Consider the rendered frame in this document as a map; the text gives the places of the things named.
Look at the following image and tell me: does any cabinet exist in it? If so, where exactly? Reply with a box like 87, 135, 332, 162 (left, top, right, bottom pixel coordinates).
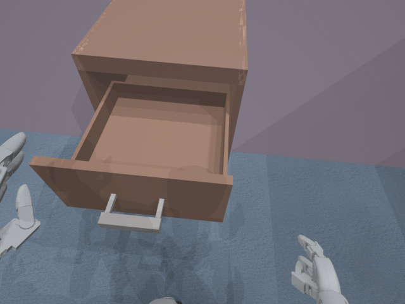
71, 0, 248, 160

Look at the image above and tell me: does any drawer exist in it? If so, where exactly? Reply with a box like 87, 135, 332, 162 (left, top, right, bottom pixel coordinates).
29, 80, 233, 222

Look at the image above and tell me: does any robot left hand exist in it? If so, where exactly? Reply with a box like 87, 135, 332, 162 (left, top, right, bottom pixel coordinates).
0, 132, 41, 259

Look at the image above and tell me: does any robot right hand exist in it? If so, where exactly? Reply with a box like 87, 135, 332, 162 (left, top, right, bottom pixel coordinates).
291, 235, 341, 300

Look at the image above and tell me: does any robot right forearm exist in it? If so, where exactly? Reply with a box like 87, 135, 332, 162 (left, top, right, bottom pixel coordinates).
316, 291, 349, 304

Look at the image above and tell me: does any handle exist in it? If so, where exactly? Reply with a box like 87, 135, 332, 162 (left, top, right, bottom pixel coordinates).
98, 194, 165, 234

